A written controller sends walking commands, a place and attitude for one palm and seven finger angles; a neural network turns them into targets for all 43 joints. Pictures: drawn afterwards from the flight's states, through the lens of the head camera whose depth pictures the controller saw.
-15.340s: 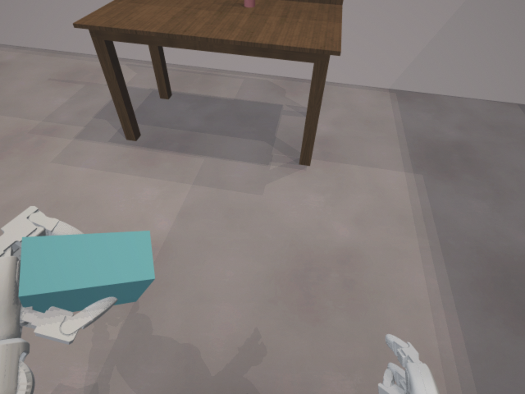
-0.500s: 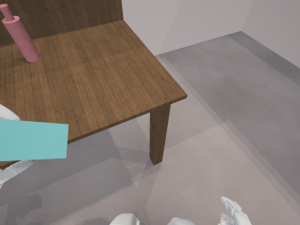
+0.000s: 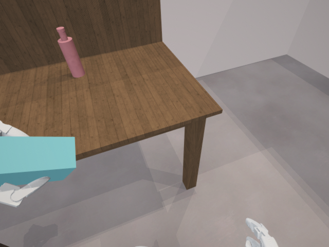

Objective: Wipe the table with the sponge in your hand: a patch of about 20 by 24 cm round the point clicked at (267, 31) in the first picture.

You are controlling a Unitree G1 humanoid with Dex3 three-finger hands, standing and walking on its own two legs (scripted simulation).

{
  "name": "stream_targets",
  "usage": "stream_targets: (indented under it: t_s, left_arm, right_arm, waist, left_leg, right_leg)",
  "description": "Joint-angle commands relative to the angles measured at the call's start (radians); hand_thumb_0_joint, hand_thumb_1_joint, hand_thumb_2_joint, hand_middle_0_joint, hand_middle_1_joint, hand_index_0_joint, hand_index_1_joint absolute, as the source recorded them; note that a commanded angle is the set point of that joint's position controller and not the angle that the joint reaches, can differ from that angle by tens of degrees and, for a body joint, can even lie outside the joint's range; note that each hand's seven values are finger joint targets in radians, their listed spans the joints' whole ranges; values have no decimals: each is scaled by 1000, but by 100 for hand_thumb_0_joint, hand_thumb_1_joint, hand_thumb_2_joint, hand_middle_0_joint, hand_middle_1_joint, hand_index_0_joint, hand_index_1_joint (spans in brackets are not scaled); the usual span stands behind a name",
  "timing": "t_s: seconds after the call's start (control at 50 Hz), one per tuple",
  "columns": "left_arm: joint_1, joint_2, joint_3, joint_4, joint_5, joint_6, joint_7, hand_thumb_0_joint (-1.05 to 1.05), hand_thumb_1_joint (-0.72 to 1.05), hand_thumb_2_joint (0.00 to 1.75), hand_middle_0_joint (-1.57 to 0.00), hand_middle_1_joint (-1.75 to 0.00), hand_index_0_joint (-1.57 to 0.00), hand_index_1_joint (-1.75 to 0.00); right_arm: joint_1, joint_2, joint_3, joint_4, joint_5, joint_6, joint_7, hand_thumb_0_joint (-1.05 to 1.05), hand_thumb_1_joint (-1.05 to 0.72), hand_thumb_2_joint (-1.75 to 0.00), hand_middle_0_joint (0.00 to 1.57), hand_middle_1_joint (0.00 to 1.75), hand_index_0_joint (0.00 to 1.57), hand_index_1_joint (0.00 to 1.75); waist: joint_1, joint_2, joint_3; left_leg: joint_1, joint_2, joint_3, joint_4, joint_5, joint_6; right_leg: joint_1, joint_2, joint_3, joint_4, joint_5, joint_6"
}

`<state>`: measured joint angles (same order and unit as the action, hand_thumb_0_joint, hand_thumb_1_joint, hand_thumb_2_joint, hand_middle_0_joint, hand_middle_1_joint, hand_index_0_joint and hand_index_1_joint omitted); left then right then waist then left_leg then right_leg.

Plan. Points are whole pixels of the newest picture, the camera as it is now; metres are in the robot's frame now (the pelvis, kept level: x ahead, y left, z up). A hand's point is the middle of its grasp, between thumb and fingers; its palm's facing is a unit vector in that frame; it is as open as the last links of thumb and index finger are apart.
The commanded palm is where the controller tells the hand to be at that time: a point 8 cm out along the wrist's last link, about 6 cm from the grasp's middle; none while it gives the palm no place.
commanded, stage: come to a stop and stand still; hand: left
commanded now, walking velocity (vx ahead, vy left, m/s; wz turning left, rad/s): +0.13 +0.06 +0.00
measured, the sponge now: (45, 161) +0.23 +0.24 +0.17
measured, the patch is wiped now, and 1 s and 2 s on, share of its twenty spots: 0.00 0.00 0.00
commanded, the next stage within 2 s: look again from close up in 0.32 s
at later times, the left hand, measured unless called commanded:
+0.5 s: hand (1, 146) +0.23 +0.29 +0.22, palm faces +0.51 -0.70 -0.49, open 10.0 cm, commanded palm +0.16 +0.27 +0.19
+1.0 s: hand (34, 136) +0.28 +0.28 +0.18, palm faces +0.41 -0.86 -0.31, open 10.0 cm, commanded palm +0.23 +0.29 +0.19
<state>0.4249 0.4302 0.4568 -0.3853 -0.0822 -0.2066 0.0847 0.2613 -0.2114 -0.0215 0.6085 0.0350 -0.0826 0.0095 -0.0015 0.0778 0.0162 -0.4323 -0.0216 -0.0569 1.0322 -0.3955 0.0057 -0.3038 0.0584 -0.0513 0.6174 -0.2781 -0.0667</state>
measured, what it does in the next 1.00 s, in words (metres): steps on the spot: left foot, then right foot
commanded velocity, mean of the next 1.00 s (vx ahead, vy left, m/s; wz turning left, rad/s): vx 0.11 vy -0.03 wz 0.00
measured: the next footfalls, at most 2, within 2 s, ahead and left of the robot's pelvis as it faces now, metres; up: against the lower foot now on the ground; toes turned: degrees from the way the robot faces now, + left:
left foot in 0.16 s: +0.07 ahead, +0.10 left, +0.00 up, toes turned -1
right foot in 0.42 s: +0.06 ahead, -0.10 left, +0.00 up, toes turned -3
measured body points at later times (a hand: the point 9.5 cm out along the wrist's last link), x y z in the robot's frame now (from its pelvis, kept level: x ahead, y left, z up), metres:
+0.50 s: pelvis +0.00 +0.00 +0.01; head +0.00 -0.03 +0.46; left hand +0.20 +0.33 +0.24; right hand +0.16 -0.22 -0.10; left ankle +0.01 +0.12 -0.72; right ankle +0.02 -0.10 -0.72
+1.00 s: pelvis +0.05 +0.03 +0.01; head +0.05 +0.06 +0.46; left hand +0.25 +0.32 +0.20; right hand +0.21 -0.20 -0.04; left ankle +0.03 +0.10 -0.72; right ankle +0.03 -0.09 -0.72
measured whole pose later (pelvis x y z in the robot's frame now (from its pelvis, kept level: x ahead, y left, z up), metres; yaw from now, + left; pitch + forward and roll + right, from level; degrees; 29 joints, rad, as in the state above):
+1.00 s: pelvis +0.05 +0.03 +0.01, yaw -4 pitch +0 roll -1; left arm 0.36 0.35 0.39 -0.43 -0.03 -0.19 0.13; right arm 0.22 -0.19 0.02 0.55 -0.01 -0.12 -0.02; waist 0.03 -0.05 -0.01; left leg -0.22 -0.02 0.07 0.52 -0.31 0.07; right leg -0.23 0.02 -0.02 0.51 -0.31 -0.03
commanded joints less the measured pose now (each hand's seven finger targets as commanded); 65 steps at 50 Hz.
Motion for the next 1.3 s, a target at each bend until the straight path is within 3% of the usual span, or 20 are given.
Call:
stream_targets:
  t_s: [0.0, 0.06, 0.12, 0.16, 0.2, 0.26, 0.38, 0.4, 0.42, 0.48, 0.58, 0.64, 0.74, 0.88, 1.0, 1.18, 1.22, 1.24, 1.26, 1.28]
  left_arm:
    - [-88, 70, -51, -97, 8, -3, -3, 0, 10, 130, -120, -160, -120, -160]
    - [-308, 135, -54, -362, 40, -39, 43, 0, 10, 130, -120, -160, -120, -160]
    - [-244, 163, -35, -534, 52, -45, 79, 0, 10, 130, -120, -160, -120, -160]
    - [-203, 199, 12, -613, 65, -54, 95, 0, 10, 130, -120, -160, -120, -160]
    - [-135, 243, 74, -581, 50, -66, 95, 0, 10, 130, -120, -160, -120, -160]
    - [-18, 196, 99, -442, 45, -64, 84, 0, 10, 130, -120, -160, -120, -160]
    - [70, 95, 48, -6, 23, -9, 49, 0, 10, 130, -120, -160, -120, -160]
    - [-884, 738, 446, -184, 109, -94, 21, 0, 10, 130, -120, -160, -120, -160]
    - [-380, 204, 88, 325, 41, -39, -31, 0, 10, 130, -120, -160, -120, -160]
    - [-271, 21, -118, 163, 59, -38, -29, 0, 10, 130, -120, -160, -120, -160]
    - [-260, 98, -66, -319, 60, -56, 10, 0, 10, 130, -120, -160, -120, -160]
    - [-231, 287, 127, -498, 67, -86, 45, 0, 10, 130, -120, -160, -120, -160]
    - [-137, 197, 113, -419, 49, -82, 62, 0, 10, 130, -120, -160, -120, -160]
    - [-102, 19, -64, -222, 44, -49, 24, 0, 10, 130, -120, -160, -120, -160]
    - [-212, 53, -82, -277, 69, -20, 37, 0, 10, 130, -120, -160, -120, -160]
    - [-156, 165, 63, -446, 31, -52, 74, 0, 10, 130, -120, -160, -120, -160]
    - [-132, 150, 65, -439, 20, -56, 69, 0, 10, 130, -120, -160, -120, -160]
    - [-131, 139, 51, -474, 19, -55, 59, 0, 10, 130, -120, -160, -120, -160]
    - [-158, 138, 32, -470, 32, -59, 52, 0, 10, 130, -120, -160, -120, -160]
    - [-163, 141, 38, -429, 42, -60, 52, 0, 10, 130, -120, -160, -120, -160]
  right_arm:
    - [-92, -108, -26, -163, -6, -39, -21, 0, -90, -90, 20, 30, 20, 30]
    - [-140, -91, -19, -162, -21, -85, -53, 0, -90, -90, 20, 30, 20, 30]
    - [-93, -110, -35, -155, -36, -137, -68, 0, -90, -90, 20, 30, 20, 30]
    - [-97, -115, -32, -166, -33, -149, -62, 0, -90, -90, 20, 30, 20, 30]
    - [-95, -90, -33, -150, -36, -163, -51, 0, -90, -90, 20, 30, 20, 30]
    - [-77, -103, -48, -140, -16, -150, -32, 0, -90, -90, 20, 30, 20, 30]
    - [-44, -125, -38, -136, -6, -77, -40, 0, -90, -90, 20, 30, 20, 30]
    - [-22, -197, -52, -91, -69, -134, -55, 0, -90, -90, 20, 30, 20, 30]
    - [-66, -64, -9, -112, -28, -127, -50, 0, -90, -90, 20, 30, 20, 30]
    - [-80, -110, -21, -138, 3, -139, -22, 0, -90, -90, 20, 30, 20, 30]
    - [-189, -109, -13, -195, -30, -130, -15, 0, -90, -90, 20, 30, 20, 30]
    - [-215, -107, 2, -203, -52, -129, -36, 0, -90, -90, 20, 30, 20, 30]
    - [-179, -92, 2, -210, -50, -116, -47, 0, -90, -90, 20, 30, 20, 30]
    - [-121, -120, -13, -199, -37, -87, -44, 0, -90, -90, 20, 30, 20, 30]
    - [-122, -125, -6, -206, -42, -61, -34, 0, -90, -90, 20, 30, 20, 30]
    - [-142, -91, 0, -209, -29, -55, -30, 0, -90, -90, 20, 30, 20, 30]
    - [-119, -104, -2, -194, -32, -44, -32, 0, -90, -90, 20, 30, 20, 30]
    - [-129, -113, -7, -203, -36, -46, -34, 0, -90, -90, 20, 30, 20, 30]
    - [-123, -97, -9, -200, -58, -45, -25, 0, -90, -90, 20, 30, 20, 30]
    - [-99, -95, -12, -198, -63, -42, -12, 0, -90, -90, 20, 30, 20, 30]
  waist:
    - [-15, -245, 28]
    - [16, -230, -61]
    - [13, 52, -149]
    - [22, 386, -158]
    - [-1, 364, -88]
    - [12, 212, -92]
    - [1, -132, -50]
    - [71, -257, 84]
    - [22, -361, -49]
    - [53, -248, -27]
    - [58, -220, -161]
    - [59, 4, -134]
    - [46, 142, -151]
    - [2, 63, -63]
    - [6, 21, -80]
    - [16, -91, -180]
    - [-19, 91, -178]
    - [-33, 315, -150]
    - [-54, 320, -89]
    - [-62, 165, -45]
  left_leg:
    - [-16, 51, 5, -38, 43, 1]
    - [221, 30, 78, -407, 46, 36]
    - [441, 38, 73, -676, 54, 59]
    - [465, 277, -258, -795, 13, 145]
    - [342, 296, -317, -826, 47, 177]
    - [329, 259, -164, -721, 229, 137]
    - [-11, 173, -11, -566, -34, 56]
    - [-29, 91, 197, -314, 102, 21]
    - [14, -2, 83, -268, 76, 7]
    - [86, 29, 90, -407, 59, 13]
    - [313, 58, 53, -601, 266, 39]
    - [298, 76, 24, -651, 147, 38]
    - [205, 92, 16, -677, 223, 21]
    - [286, 223, -152, -748, 36, 81]
    - [348, 232, -100, -600, 426, 68]
    - [76, 53, 97, -266, 249, -3]
    - [341, 128, -32, -521, 340, 69]
    - [562, 261, -274, -621, 595, 121]
    - [671, 355, -437, -659, 798, 162]
    - [758, 361, -410, -627, 879, 163]
  right_leg:
    - [-139, -298, 351, -377, -235, -119]
    - [-126, -277, 281, -358, -275, -83]
    - [-96, -176, 207, -153, -271, -30]
    - [-227, -13, 29, 267, -237, 42]
    - [-241, -47, 87, 386, -166, 40]
    - [-172, -72, 55, 211, -135, 40]
    - [220, -74, 34, -241, 2, 40]
    - [60, -130, 221, -301, 148, 33]
    - [135, -249, 325, -305, 245, -60]
    - [153, -264, 298, -252, 514, 10]
    - [110, -151, 188, -287, 65, 91]
    - [66, -128, 207, -318, -71, 53]
    - [204, -82, 139, -255, 153, 38]
    - [-18, -10, 9, -98, -41, 40]
    - [-5, -32, -13, -154, 24, 24]
    - [305, -267, 316, -58, 411, -169]
    - [44, -131, 126, 148, 301, -41]
    - [-232, -15, -10, 372, 45, 40]
    - [-435, 17, 3, 526, -271, 34]
    - [-567, 10, 20, 582, -267, 18]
